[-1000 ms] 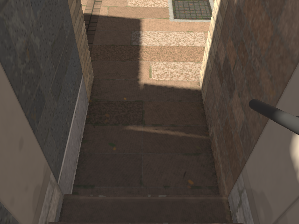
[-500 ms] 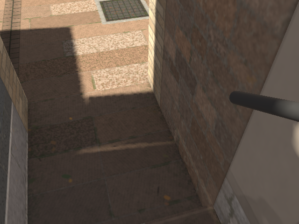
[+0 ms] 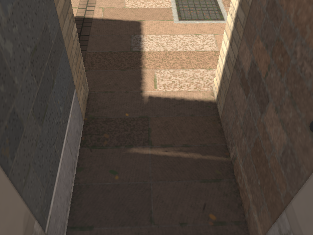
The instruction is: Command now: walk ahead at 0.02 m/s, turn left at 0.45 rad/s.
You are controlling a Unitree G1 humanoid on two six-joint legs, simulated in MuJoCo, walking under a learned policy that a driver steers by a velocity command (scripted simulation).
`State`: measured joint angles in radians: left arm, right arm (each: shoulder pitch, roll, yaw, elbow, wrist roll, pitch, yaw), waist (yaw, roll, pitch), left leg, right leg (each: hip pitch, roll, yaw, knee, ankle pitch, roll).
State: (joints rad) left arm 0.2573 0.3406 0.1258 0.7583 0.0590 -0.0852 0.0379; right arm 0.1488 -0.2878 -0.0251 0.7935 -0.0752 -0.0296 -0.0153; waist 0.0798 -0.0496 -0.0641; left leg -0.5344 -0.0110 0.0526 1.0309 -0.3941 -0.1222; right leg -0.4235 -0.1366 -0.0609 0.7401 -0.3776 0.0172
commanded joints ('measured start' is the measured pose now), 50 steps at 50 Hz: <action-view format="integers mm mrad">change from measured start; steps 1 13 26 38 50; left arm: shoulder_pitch -206 120 74 849 67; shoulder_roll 151 -19 -51 29 40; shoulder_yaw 49 -79 -122 -46 -127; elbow -89 -44 57 381 69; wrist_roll -33 8 42 55 14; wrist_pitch -21 34 13 -73 -86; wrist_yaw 21 -39 -62 -78 -113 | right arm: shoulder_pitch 198 158 440 -232 215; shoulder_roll -28 -76 -6 -163 -29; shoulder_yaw -24 -28 21 -39 14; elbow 8 69 248 -47 -18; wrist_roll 9 -5 -20 -40 -54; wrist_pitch -5 -105 -116 -92 -62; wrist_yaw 39 42 39 95 91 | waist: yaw -121 11 -139 315 -194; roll -45 89 146 -280 123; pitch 87 40 54 15 133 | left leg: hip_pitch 238 -165 212 -515 470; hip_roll -49 96 199 -85 -65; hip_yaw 128 -456 -546 -8 10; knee -273 -626 -465 690 -127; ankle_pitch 102 -118 1 65 295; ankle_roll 28 369 471 337 47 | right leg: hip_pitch -178 -419 -613 513 -571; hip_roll -72 86 12 187 173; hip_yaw -10 68 93 39 366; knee -203 985 740 50 405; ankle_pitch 46 164 104 95 -182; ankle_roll -122 71 17 -105 -287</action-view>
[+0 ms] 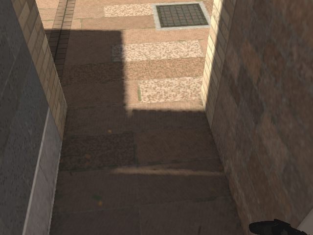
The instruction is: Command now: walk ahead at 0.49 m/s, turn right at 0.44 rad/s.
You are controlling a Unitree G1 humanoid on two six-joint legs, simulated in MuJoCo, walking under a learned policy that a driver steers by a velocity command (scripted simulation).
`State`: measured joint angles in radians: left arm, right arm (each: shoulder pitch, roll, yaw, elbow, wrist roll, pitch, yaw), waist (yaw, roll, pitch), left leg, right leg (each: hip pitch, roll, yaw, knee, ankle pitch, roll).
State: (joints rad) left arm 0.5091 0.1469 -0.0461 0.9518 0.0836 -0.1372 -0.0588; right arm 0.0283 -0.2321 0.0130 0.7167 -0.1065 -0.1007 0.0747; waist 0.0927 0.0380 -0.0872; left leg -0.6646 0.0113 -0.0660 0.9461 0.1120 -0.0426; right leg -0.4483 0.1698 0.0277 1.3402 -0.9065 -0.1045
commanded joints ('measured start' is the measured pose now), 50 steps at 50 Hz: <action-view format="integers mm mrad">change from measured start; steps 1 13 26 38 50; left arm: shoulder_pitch -222 -163 78 -160 -201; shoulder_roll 232 63 349 192 250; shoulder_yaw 52 15 146 92 163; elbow -127 -208 -221 -135 -82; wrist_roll -17 46 4 53 15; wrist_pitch -29 85 71 -11 40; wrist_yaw -31 -85 -12 83 117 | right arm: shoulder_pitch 321 59 495 328 144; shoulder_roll -136 -218 -108 26 -1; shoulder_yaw -31 -48 -25 18 -38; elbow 85 82 122 -122 -198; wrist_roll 12 63 84 70 51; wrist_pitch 15 -71 8 78 139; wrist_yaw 0 -61 29 -8 -42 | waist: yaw -173 104 2 -90 -4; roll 28 -75 -335 -100 -143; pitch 206 18 -240 96 88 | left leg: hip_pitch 455 -500 -480 -611 50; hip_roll -19 -36 -208 92 16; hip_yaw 15 -150 -96 -65 197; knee -478 -270 1027 832 -221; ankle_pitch -263 -76 -947 -205 -323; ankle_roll -17 313 65 -6 195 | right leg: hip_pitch -280 214 1185 259 266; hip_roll -171 -219 -482 -595 -688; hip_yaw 346 -104 57 54 -63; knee -95 112 -642 -920 -1060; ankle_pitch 364 1150 1898 942 348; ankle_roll -165 165 -231 -195 -81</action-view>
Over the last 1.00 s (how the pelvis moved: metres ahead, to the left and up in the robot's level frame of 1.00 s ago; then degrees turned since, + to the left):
0.17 -0.03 -0.11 -4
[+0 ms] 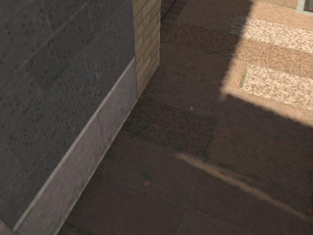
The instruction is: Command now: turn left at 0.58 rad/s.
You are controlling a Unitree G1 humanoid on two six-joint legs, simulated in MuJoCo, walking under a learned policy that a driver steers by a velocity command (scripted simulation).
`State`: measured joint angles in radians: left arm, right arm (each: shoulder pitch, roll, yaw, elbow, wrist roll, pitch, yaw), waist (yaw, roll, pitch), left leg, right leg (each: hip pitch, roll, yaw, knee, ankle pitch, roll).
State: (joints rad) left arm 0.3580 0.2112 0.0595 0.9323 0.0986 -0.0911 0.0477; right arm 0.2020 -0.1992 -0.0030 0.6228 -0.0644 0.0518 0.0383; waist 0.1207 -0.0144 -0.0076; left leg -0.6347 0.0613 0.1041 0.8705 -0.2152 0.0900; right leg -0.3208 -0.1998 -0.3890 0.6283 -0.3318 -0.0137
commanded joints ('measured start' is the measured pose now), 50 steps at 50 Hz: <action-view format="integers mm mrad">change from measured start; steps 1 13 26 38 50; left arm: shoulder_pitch -96 -85 -53 -190 -12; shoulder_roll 165 34 49 144 197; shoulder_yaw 53 -12 -37 3 6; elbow -73 -96 -186 -225 -168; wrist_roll -3 -77 -41 -56 -20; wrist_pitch -6 72 27 -31 -16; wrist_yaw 4 -51 -11 -101 -75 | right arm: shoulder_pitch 27 -57 151 138 -98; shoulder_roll -55 -100 -272 -139 -108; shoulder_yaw -46 -46 -143 -67 -13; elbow -83 53 165 84 -104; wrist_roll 21 94 40 -6 -26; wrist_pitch -25 -88 -126 -117 -116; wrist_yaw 1 -34 -71 -19 -60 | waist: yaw -82 -48 -190 -239 -92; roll -62 -16 70 -24 -48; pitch -38 -70 -71 -57 -122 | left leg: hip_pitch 259 65 489 -140 -358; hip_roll -61 253 371 -23 -28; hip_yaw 44 -211 -400 -98 -123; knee -247 -457 -322 812 573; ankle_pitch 101 381 298 159 -215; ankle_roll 93 138 199 -134 -214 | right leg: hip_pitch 45 -205 -292 -367 128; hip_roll -273 193 166 145 75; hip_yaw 266 483 362 594 974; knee -262 794 90 -144 155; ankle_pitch -204 250 38 262 809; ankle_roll -129 75 135 -212 -326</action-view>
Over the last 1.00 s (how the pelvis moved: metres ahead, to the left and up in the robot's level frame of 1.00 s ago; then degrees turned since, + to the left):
0.27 -0.03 -0.25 27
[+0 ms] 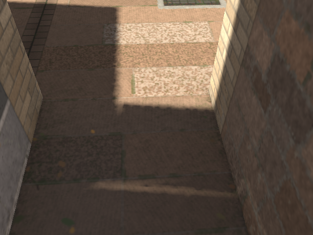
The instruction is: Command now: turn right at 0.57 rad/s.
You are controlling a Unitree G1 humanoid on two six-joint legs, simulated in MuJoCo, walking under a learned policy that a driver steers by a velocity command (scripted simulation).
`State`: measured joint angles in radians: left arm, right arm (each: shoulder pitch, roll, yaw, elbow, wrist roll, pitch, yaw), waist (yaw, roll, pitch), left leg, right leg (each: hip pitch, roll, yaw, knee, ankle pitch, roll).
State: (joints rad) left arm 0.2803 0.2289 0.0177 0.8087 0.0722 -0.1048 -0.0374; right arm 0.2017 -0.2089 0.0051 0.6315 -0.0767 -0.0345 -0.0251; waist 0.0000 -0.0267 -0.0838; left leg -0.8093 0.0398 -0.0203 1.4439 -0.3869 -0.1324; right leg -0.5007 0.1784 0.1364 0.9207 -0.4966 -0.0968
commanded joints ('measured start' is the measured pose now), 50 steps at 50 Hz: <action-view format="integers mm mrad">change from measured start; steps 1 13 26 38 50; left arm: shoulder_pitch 59 -205 -241 -461 -169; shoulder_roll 162 80 102 152 108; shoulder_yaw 40 28 -15 -15 24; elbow -54 -193 -118 -158 37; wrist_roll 5 -16 57 -188 -53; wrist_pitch -4 27 47 48 40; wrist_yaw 10 15 -46 -20 63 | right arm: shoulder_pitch -139 303 335 340 121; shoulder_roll -117 -298 -124 -138 -70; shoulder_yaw -26 -97 -4 -40 -69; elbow -126 0 341 346 92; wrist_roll -15 -25 -44 147 88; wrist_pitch -34 -43 -140 -56 12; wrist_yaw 4 81 36 10 -54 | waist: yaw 41 -142 -121 -210 -124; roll -44 34 96 -1 -36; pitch -35 -3 127 296 190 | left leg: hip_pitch -170 1057 787 613 -49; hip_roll -7 391 145 22 40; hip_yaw -4 -755 -310 -311 -167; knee -26 -805 -822 -563 -26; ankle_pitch -70 969 -43 169 230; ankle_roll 4 549 393 318 83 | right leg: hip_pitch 297 -1053 -948 -154 20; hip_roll -294 -32 -198 -213 -499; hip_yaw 464 191 122 -78 9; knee -128 725 316 -665 -711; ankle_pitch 973 -109 798 739 277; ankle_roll -240 181 86 141 -68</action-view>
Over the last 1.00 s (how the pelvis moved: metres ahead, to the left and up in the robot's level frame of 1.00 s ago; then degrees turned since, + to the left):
0.09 -0.02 -0.04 -20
